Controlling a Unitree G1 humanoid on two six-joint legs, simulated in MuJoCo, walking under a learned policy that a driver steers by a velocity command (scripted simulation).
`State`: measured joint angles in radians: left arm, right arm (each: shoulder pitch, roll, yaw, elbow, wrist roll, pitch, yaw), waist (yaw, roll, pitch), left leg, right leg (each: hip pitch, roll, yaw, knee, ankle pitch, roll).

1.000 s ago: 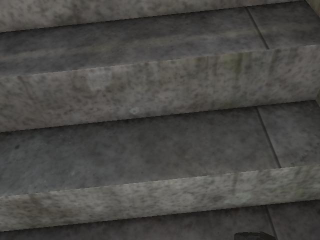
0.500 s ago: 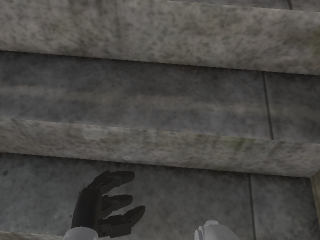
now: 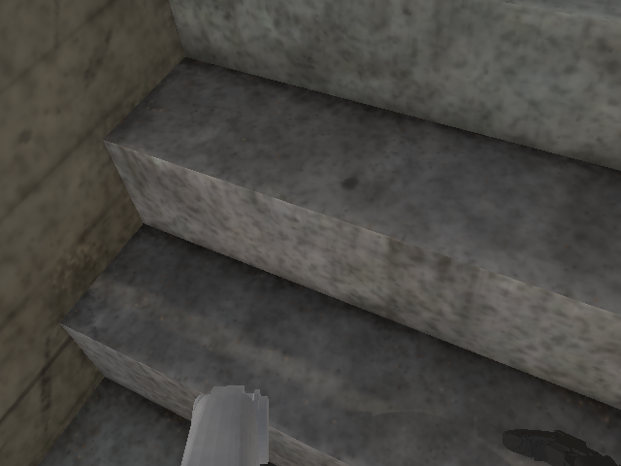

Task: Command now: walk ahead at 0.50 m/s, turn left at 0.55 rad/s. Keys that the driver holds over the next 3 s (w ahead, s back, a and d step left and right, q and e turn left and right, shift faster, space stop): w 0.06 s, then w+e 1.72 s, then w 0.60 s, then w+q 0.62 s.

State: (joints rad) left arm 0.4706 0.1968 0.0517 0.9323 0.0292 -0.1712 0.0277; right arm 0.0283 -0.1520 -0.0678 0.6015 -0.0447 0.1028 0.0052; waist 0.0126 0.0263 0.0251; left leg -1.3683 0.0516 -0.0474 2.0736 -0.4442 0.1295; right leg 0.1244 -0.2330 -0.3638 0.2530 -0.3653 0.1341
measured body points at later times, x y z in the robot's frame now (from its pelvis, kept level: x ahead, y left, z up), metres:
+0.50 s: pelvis +0.26 +0.06 +0.22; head +0.28 +0.06 +0.67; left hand +0.60 +0.15 +0.24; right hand +0.14 -0.16 +0.08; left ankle +0.23 +0.17 -0.52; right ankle +0.30 -0.08 -0.13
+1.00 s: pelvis +0.40 +0.04 +0.40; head +0.39 +0.03 +0.85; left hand +0.50 +0.26 +0.27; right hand +0.58 -0.19 +0.35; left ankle +0.48 +0.13 -0.04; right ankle +0.39 -0.07 -0.31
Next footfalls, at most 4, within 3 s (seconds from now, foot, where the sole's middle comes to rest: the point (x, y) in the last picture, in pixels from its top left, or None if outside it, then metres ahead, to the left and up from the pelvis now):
0.08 left None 0.27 0.18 -0.56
0.68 right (410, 392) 0.43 -0.08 -0.35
1.26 left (216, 169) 0.69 0.19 -0.14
1.78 right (397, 410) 0.41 -0.06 -0.35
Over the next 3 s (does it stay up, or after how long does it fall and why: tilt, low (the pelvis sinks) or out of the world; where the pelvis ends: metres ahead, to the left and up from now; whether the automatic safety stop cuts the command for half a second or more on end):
stays up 0.54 -0.27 0.63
